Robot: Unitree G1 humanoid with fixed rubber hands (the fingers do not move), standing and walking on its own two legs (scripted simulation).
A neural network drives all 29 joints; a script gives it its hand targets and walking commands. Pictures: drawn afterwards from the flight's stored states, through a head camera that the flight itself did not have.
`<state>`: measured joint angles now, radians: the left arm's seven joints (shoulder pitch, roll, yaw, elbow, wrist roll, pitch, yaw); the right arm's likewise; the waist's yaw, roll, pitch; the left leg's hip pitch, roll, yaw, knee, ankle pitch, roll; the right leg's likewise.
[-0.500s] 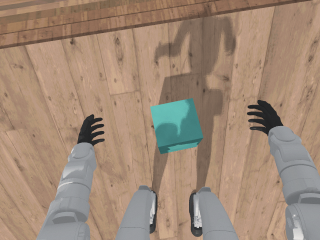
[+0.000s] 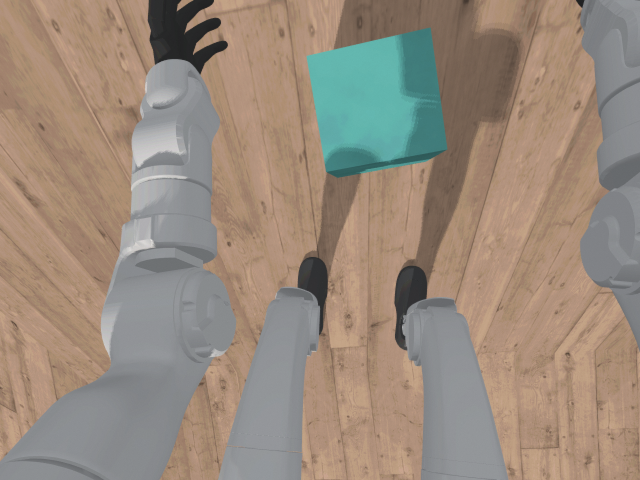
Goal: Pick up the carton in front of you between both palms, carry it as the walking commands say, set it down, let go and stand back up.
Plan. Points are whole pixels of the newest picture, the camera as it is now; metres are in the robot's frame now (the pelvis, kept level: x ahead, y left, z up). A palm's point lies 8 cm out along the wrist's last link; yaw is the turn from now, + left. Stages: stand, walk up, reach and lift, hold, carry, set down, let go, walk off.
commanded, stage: reach and lift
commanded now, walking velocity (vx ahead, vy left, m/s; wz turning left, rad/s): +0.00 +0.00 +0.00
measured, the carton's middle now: (375, 116) +0.54 +0.01 -0.53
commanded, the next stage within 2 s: none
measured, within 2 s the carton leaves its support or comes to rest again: leaves its support in 1.66 s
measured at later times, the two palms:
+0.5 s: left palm (255, 107) +0.51 +0.19 -0.32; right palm (513, 67) +0.57 -0.18 -0.32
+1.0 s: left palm (278, 128) +0.51 +0.19 -0.46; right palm (471, 97) +0.57 -0.16 -0.47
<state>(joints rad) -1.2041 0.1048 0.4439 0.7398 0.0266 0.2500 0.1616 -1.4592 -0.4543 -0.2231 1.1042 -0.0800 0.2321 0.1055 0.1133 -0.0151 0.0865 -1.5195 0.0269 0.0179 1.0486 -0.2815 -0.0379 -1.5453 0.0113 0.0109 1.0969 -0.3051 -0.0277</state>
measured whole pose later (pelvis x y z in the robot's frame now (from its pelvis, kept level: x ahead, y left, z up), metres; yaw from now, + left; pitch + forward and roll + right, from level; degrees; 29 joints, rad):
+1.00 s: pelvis -0.03 +0.01 -0.27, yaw +2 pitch +36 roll +5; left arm -1.59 0.23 0.26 1.11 -0.19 0.11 0.19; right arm -1.78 -0.59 0.11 1.32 0.21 0.11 0.01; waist 0.09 0.04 0.52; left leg -2.19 -0.04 0.00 2.14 -0.57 -0.08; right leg -2.24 0.02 0.06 2.20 -0.58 -0.01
